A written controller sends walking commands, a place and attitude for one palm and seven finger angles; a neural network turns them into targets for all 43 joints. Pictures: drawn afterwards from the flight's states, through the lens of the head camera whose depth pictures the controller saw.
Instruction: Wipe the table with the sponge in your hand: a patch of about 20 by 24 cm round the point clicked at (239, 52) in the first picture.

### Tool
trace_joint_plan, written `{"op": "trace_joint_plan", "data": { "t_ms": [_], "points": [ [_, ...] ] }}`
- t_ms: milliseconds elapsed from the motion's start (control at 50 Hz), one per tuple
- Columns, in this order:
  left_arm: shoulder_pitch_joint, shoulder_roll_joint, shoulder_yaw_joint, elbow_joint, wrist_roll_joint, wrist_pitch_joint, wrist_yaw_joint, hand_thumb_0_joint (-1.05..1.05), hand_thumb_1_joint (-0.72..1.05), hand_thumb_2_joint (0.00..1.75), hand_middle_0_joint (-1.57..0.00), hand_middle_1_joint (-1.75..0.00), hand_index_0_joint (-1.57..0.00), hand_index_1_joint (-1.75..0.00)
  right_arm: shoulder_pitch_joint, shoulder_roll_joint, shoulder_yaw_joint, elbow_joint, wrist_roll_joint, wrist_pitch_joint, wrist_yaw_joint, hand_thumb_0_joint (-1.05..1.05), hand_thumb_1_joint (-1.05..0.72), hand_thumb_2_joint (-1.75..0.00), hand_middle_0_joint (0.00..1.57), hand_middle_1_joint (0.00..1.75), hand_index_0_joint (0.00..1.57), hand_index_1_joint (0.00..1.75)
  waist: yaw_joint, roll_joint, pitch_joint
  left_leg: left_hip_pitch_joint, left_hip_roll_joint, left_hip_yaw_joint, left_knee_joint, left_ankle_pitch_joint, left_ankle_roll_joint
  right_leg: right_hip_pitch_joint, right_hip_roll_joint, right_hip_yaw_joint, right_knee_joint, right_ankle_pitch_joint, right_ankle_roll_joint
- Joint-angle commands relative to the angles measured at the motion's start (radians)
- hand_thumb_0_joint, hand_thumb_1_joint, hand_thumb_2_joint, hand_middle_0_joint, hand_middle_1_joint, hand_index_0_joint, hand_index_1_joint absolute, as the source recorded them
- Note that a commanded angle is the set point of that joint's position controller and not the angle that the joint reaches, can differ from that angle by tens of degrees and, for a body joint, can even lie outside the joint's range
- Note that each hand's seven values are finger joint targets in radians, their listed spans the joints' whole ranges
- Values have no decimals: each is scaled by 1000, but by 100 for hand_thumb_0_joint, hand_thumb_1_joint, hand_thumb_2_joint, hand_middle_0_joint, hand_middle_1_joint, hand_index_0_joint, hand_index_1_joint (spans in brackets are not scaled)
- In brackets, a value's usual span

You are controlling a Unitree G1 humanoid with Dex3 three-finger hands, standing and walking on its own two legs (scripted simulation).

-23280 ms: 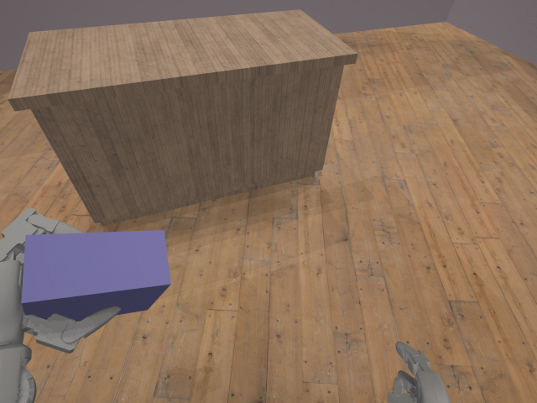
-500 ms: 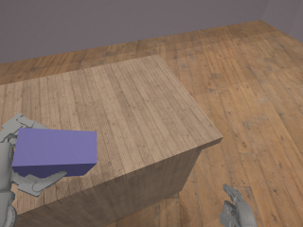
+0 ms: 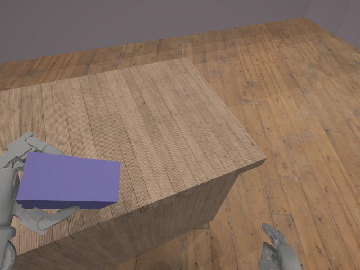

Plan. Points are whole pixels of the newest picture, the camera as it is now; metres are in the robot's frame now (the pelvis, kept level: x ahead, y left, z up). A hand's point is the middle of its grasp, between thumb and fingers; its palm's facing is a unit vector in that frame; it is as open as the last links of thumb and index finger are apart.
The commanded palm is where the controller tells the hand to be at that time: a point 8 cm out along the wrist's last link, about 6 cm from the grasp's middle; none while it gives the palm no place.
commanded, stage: come to a stop and stand still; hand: left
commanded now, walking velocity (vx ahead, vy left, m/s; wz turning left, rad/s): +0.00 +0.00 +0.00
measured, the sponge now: (84, 186) +0.23 +0.19 +0.11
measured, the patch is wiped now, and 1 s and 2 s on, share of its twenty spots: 0.00 0.00 0.00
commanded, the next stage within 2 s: look again from close up in 0.18 s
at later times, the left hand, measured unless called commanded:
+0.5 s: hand (24, 178) +0.22 +0.27 +0.15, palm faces +0.37 -0.85 -0.37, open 10.7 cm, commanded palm +0.16 +0.30 +0.17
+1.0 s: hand (33, 186) +0.21 +0.26 +0.14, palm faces +0.31 -0.85 -0.42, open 10.7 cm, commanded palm +0.15 +0.29 +0.17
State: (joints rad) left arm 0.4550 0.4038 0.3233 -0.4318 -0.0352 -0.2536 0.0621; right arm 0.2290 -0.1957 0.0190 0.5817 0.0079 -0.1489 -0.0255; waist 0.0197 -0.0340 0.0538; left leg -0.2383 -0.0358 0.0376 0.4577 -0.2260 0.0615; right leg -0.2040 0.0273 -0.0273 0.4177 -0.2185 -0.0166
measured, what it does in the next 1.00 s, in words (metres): stands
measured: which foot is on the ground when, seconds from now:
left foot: down 0.00-1.00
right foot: down 0.00-1.00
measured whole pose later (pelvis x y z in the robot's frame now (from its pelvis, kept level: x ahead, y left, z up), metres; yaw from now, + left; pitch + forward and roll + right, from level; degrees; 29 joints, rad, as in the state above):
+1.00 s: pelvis +0.00 +0.01 +0.00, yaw +1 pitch +0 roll -1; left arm 0.44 0.41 0.35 -0.42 -0.03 -0.29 0.06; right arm 0.25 -0.19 0.02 0.60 0.01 -0.17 -0.02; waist 0.03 -0.04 0.05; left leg -0.25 -0.05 0.03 0.48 -0.23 0.07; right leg -0.22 0.01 -0.03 0.44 -0.23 -0.01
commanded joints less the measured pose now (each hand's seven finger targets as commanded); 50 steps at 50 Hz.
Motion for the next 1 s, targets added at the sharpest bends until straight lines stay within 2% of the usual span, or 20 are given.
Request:
{"op": "trace_joint_plan", "data": {
  "t_ms": [0,120,200,220,300,320,400,500,520,600,620,640,660,680,700,760,820,880,900,980],
  "points": [
    [-193,190,189,-269,-28,-84,44,0,10,130,-120,-160,-120,-160,-123,-126,-40,-157,7,-83,-13,0,-90,-90,20,30,20,30,8,145,-183,34,109,-129,-105,96,-33,89,-75,88,-28,136,-8],
    [-142,108,102,-237,-17,-63,47,0,10,130,-120,-160,-120,-160,-102,-138,-42,-136,-4,-84,1,0,-90,-90,20,30,20,30,7,113,-198,65,116,-124,-94,242,-50,94,-63,61,-39,200,-1],
    [-148,145,133,-240,-9,-51,52,0,10,130,-120,-160,-120,-160,-124,-135,-42,-142,0,-68,-1,0,-90,-90,20,30,20,30,7,126,-176,56,120,-129,-113,246,-68,85,-56,58,-41,183,-1],
    [-142,122,116,-219,-14,-52,48,0,10,130,-120,-160,-120,-160,-112,-135,-40,-142,-5,-59,-2,0,-90,-90,20,30,20,30,6,105,-173,38,124,-134,-120,232,-66,91,-55,49,-44,170,0],
    [-141,169,162,-260,-15,-49,51,0,10,130,-120,-160,-120,-160,-129,-130,-40,-158,-2,-49,-9,0,-90,-90,20,30,20,30,8,131,-182,36,119,-133,-125,217,-73,108,-54,52,-48,178,-2],
    [-143,130,125,-250,-21,-52,44,0,10,130,-120,-160,-120,-160,-120,-132,-36,-160,-5,-44,-9,0,-90,-90,20,30,20,30,5,133,-171,25,121,-138,-139,203,-75,103,-51,42,-51,157,-1],
    [-145,153,144,-290,-16,-50,48,0,10,130,-120,-160,-120,-160,-129,-133,-40,-165,-1,-48,-12,0,-90,-90,20,30,20,30,6,156,-189,49,119,-137,-135,223,-85,109,-50,46,-47,172,-2],
    [-136,142,132,-273,-14,-44,51,0,10,130,-120,-160,-120,-160,-126,-137,-42,-162,0,-46,-13,0,-90,-90,20,30,20,30,6,141,-191,56,122,-140,-143,207,-92,106,-50,46,-54,159,0],
    [-131,117,106,-251,-17,-44,47,0,10,130,-120,-160,-120,-160,-114,-140,-41,-159,-4,-40,-13,0,-90,-90,20,30,20,30,4,131,-180,39,122,-141,-151,188,-86,106,-47,40,-58,146,2],
    [-135,145,133,-259,-10,-38,55,0,10,130,-120,-160,-120,-160,-127,-138,-44,-159,2,-43,-17,0,-90,-90,20,30,20,30,4,121,-179,39,116,-135,-145,148,-81,111,-56,55,-68,157,0],
    [-1210,922,679,-535,177,-147,52,0,10,130,-120,-160,-120,-160,19,-179,-31,-157,-61,-77,2,0,-90,-90,20,30,20,30,-11,67,-15,-156,143,-108,-18,137,-24,-48,-86,69,-50,100,15],
    [-594,279,275,105,56,-98,7,0,10,130,-120,-160,-120,-160,-98,-37,5,-98,-15,-69,1,0,-90,-90,20,30,20,30,1,62,-205,44,105,-137,-66,203,-22,-82,-115,51,-43,-19,-33],
    [-312,169,189,115,15,-84,-9,0,10,130,-120,-160,-120,-160,-46,-128,-61,-142,-11,-89,-2,0,-90,-90,20,30,20,30,33,139,-218,104,110,-112,-50,181,-46,-12,-93,161,-52,72,-47],
    [-260,147,139,-62,-14,-93,-12,0,10,130,-120,-160,-120,-160,-36,-140,-66,-147,-3,-85,11,0,-90,-90,20,30,20,30,17,187,-241,79,113,-129,-71,171,-43,49,-102,142,-25,97,-34],
    [-148,56,84,-126,-32,-97,-10,0,10,130,-120,-160,-120,-160,-74,-121,-61,-152,11,-91,31,0,-90,-90,20,30,20,30,20,242,-253,98,126,-126,-84,228,-42,67,-79,93,30,113,-25],
    [-63,111,102,-234,-24,-91,12,0,10,130,-120,-160,-120,-160,-87,-139,-58,-163,6,-85,49,0,-90,-90,20,30,20,30,27,102,-200,-57,141,-142,-130,86,-37,126,-67,62,38,71,-5],
    [-62,168,182,-217,-24,-91,36,0,10,130,-120,-160,-120,-160,-97,-138,-53,-161,6,-77,28,0,-90,-90,20,30,20,30,20,0,-173,-97,128,-148,-143,-26,-35,126,-68,50,10,43,2],
    [-128,210,222,-212,-30,-104,39,0,10,130,-120,-160,-120,-160,-101,-132,-49,-162,6,-82,1,0,-90,-90,20,30,20,30,13,30,-152,-70,113,-147,-123,-36,-32,87,-80,82,-17,39,-2],
    [-174,242,242,-254,-28,-108,43,0,10,130,-120,-160,-120,-160,-117,-131,-44,-159,8,-82,-5,0,-90,-90,20,30,20,30,10,89,-154,-47,111,-144,-121,-15,-34,77,-78,78,-13,54,-3],
    [-198,185,178,-241,-29,-114,36,0,10,130,-120,-160,-120,-160,-96,-130,-44,-147,5,-95,-9,0,-90,-90,20,30,20,30,10,140,-182,-9,101,-138,-95,70,-36,98,-82,85,-20,118,-8]
  ]
}}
